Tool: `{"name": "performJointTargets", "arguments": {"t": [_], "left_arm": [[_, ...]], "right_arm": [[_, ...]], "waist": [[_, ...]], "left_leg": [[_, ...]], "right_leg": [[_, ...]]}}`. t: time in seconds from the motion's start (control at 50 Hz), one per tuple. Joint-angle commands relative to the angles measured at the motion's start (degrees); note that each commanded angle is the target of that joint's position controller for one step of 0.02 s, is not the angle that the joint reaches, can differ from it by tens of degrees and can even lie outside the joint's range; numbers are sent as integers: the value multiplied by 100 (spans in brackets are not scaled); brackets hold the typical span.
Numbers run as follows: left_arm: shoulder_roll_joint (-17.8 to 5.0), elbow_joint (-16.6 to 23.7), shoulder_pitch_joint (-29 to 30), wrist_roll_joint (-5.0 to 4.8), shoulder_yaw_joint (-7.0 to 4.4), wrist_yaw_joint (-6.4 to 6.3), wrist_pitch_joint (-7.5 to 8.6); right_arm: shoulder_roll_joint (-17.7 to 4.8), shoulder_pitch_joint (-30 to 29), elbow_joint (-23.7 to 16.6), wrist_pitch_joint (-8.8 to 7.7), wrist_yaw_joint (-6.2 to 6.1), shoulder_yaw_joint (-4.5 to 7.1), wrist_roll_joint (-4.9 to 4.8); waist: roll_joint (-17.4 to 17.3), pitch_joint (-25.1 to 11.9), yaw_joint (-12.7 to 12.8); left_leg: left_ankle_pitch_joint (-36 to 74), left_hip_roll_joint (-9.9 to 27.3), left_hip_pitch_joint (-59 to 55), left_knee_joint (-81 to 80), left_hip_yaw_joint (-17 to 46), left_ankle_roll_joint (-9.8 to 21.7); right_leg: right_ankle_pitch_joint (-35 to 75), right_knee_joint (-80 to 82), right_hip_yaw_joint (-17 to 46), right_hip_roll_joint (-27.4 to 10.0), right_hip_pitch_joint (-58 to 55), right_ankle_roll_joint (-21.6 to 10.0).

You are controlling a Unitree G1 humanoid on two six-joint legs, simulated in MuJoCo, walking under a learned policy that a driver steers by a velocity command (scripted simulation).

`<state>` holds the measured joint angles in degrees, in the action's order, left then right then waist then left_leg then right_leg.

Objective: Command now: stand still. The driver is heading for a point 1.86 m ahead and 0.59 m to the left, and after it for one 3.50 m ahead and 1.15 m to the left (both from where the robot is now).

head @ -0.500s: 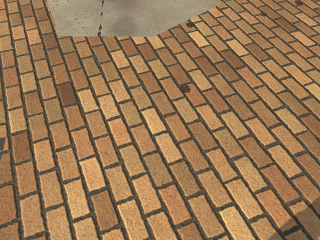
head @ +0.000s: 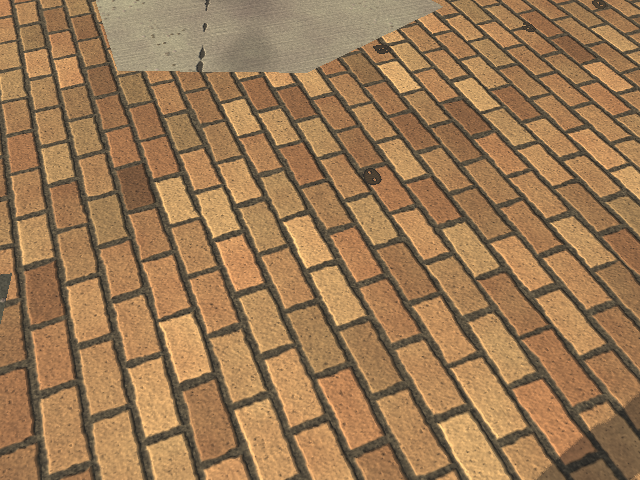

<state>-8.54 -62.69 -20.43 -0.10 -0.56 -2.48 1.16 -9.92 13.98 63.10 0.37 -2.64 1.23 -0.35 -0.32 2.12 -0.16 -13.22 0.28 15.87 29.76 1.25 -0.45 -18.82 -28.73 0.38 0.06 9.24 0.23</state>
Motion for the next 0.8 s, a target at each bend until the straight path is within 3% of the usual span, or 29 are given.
{"name": "performJointTargets", "arguments": {"t": [0.02, 0.24, 0.26, 0.3, 0.34, 0.38, 0.4, 0.44, 0.48, 0.5, 0.52, 0.54, 0.56, 0.58, 0.6, 0.64, 0.66, 0.7, 0.74, 0.8], "left_arm": [[-453, 33, -562, -1, -72, -12, 18], [-428, 46, -616, -4, -72, -10, 22], [-373, -20, -741, -6, -63, -14, 14], [-585, 34, -714, -71, -139, -47, -9], [-730, 120, -835, -135, -189, -55, 61], [-1074, 105, -1099, -186, -313, -18, 190], [-1174, 155, -996, -182, -357, -3, 230], [-1083, 321, -603, -168, -334, 50, 294], [-1003, 476, -181, -217, -306, 101, 269], [-975, 599, 56, -197, -288, 110, 306], [-633, 788, 182, -176, -202, 109, 395], [-421, 926, 163, -223, -147, 111, 517], [-615, 940, 186, -295, -189, 154, 579], [-657, 928, 234, -296, -192, 212, 613], [-694, 910, 272, -237, -230, 224, 640], [-901, 919, 424, -156, -360, 262, 605], [-785, 919, 455, -159, -354, 296, 562], [-595, 1064, 826, -139, -305, 329, 486], [-491, 1370, 1553, -120, -229, 332, 479], [-536, 1636, 2269, -149, -168, 394, 503]], "right_arm": [[-498, 295, -100, -28, -15, 76, -1], [-473, 345, -96, -32, -19, 77, -4], [-408, 448, -35, -27, -20, 62, 1], [-503, 481, -27, -27, -33, 113, -59], [-450, 261, -171, -154, -4, 111, -82], [-215, -43, -352, -377, 97, 66, -115], [-225, -176, -434, -469, 149, 63, -122], [-233, -12, -478, -602, 227, 70, -189], [-335, 901, -103, -651, 248, 168, -191], [-584, 1612, 116, -643, 246, 288, -141], [-1246, 2503, 238, -647, 238, 476, -141], [-1355, 2802, 238, -720, 309, 440, -43], [-940, 2085, 67, -782, 303, 292, -15], [-694, 1571, -122, -797, 320, 212, -24], [-674, 1241, -233, -775, 353, 169, -17], [-426, 1270, -242, -681, 360, 63, 10], [-421, 1459, -200, -638, 330, 46, 26], [-599, 1668, -184, -587, 248, 55, 44], [-773, 1590, -285, -556, 177, 68, 66], [-984, 1705, -351, -555, 126, 117, 30]], "waist": [[38, 183, 1], [39, 199, 1], [59, 57, 6], [223, 338, 22], [396, 781, 146], [1022, 910, 283], [1109, 1039, 275], [1032, 1095, 13], [725, 798, -423], [271, 509, -699], [-1313, 101, -952], [-1835, -180, -877], [-902, 264, -483], [-503, 425, -318], [-236, 454, -180], [-320, 419, -122], [-405, 369, -133], [-350, 425, -168], [-275, 596, -254], [-428, 678, -400]], "left_leg": [[737, 84, -440, -396, 58, 182], [748, 82, -440, -384, 54, 174], [148, 7, -503, -376, -27, 180], [-1819, -231, -74, -113, -233, 273], [-2344, -180, 598, 191, -185, 371], [-1291, -229, 1258, 1184, -504, 324], [-1055, -30, 1410, 1592, -367, 414], [-1342, 130, 1185, 1195, -291, 608], [-666, -195, -650, -83, -589, 585], [-407, 36, -1586, -350, -32, 629], [-972, 1245, -2520, -1378, 2066, 1166], [-1318, 2221, -2715, -2152, 4269, 1806], [-1351, 2317, -2351, -2051, 3964, 1747], [-1157, 2018, -2077, -2023, 3076, 1532], [-747, 1732, -1888, -2108, 2370, 1334], [542, 1268, -1733, -2168, 1291, 1028], [1018, 1162, -1725, -2160, 1006, 1000], [1526, 1130, -1645, -2230, 726, 1070], [1564, 1097, -1352, -2368, 542, 1104], [1383, 1068, -1083, -2548, 320, 1094]], "right_leg": [[661, 631, 49, -73, 689, -93], [664, 632, 46, -72, 694, -97], [83, 673, -1, -25, 638, -124], [-1736, 705, 142, -36, 887, -376], [-2772, 1029, 785, -473, 1047, -718], [-3039, 1684, 2058, -1370, 552, -1200], [-2865, 1891, 2561, -1764, 619, -1415], [-2203, 1764, 2388, -1767, 721, -1343], [-1285, 1063, 1315, -1050, 1360, -887], [-171, 9, 754, -633, 1833, -652], [129, -2206, -226, 84, 2783, -266], [-1079, -3727, 199, 353, 3565, -266], [-831, -4537, 563, -96, 3997, -429], [-242, -4675, 566, -354, 4064, -565], [266, -4396, 470, -552, 3989, -617], [751, -3814, 238, -730, 3641, -554], [858, -3668, 102, -723, 3575, -486], [1084, -3195, -59, -721, 3698, -318], [1469, -2210, -140, -661, 3630, -195], [1998, -1068, -364, -412, 3030, -151]]}}
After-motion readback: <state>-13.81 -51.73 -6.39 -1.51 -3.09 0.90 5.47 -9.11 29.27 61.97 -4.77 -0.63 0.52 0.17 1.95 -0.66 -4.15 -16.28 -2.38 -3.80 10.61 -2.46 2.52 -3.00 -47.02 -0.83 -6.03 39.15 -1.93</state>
